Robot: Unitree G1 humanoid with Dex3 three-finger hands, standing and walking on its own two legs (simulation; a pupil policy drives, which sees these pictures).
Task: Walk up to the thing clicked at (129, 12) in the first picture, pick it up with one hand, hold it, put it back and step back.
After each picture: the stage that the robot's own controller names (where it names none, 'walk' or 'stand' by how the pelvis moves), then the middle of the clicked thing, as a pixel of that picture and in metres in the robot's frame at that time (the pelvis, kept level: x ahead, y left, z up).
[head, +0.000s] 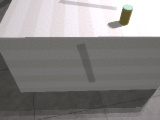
stand; (125, 15) +0.95 -0.28 -0.07
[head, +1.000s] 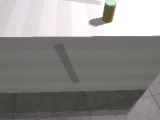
rise first; (109, 11) +0.86 -0.12 -0.04
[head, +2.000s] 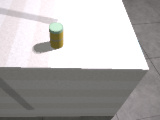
walk; (56, 36) +0.63 +0.13 -0.04
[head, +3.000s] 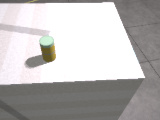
stand; (48, 49) +0.57 +0.17 -0.06
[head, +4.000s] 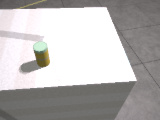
stand; (42, 54) +0.57 +0.20 -0.08
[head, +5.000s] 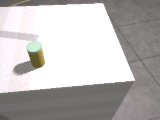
stand; (36, 55) +0.54 +0.22 -0.07
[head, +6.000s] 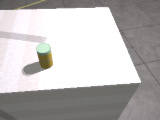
stand; (45, 56) +0.55 +0.18 -0.08
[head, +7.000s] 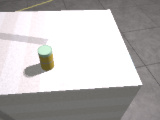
stand; (46, 58) +0.55 +0.18 -0.08
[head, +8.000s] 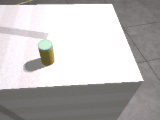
rise first; (46, 53) +0.56 +0.17 -0.08
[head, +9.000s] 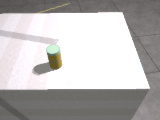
rise first; (54, 57) +0.56 +0.18 -0.07
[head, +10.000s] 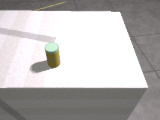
go down; (53, 55) +0.57 +0.16 -0.07
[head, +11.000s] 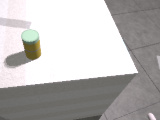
go down; (32, 45) +0.54 +0.17 -0.03
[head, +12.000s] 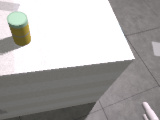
close in; (20, 29) +0.56 +0.18 -0.01
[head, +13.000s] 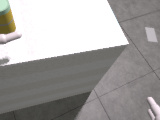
close; (2, 17) +0.57 +0.19 +0.02
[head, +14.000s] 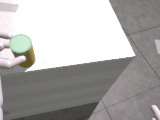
lift; (23, 52) +0.46 +0.16 +0.01
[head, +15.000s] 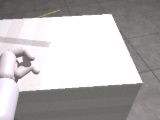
close; out of the picture +0.21 +0.19 -0.67
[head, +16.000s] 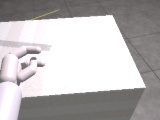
stand; out of the picture +0.07 +0.41 -0.74
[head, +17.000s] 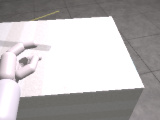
stand; out of the picture -0.04 +0.63 -0.74
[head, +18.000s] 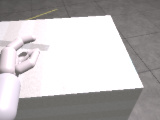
stand; out of the picture -0.18 +0.84 -0.74
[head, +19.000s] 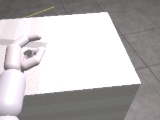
stand; out of the picture -0.30 +1.05 -0.74
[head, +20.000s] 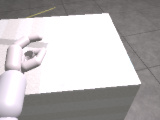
crouch; out of the picture -0.42 +1.26 -0.74
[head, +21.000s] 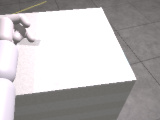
crouch; out of the picture -0.56 +1.45 -0.74
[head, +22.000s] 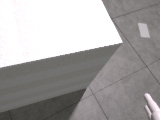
lower; out of the picture -0.71 +1.62 -0.67
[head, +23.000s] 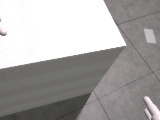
lower; out of the picture -0.82 +1.82 -0.66
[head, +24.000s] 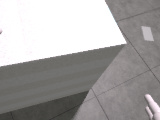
lower; out of the picture -0.95 +2.00 -0.65
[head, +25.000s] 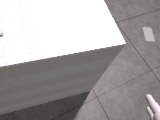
lower; out of the picture -1.06 +2.20 -0.65
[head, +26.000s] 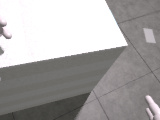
loosen; out of the picture -1.19 +2.37 -0.65
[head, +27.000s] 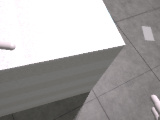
withdraw; out of the picture -1.33 +2.54 -0.66
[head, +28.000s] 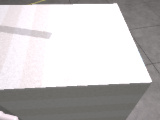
sink last; out of the picture -1.38 +2.76 -0.70
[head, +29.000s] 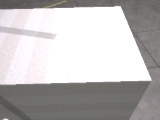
stand; out of the picture -1.42 +2.97 -0.71
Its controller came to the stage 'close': yes
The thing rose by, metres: 0.08
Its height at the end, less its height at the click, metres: -0.67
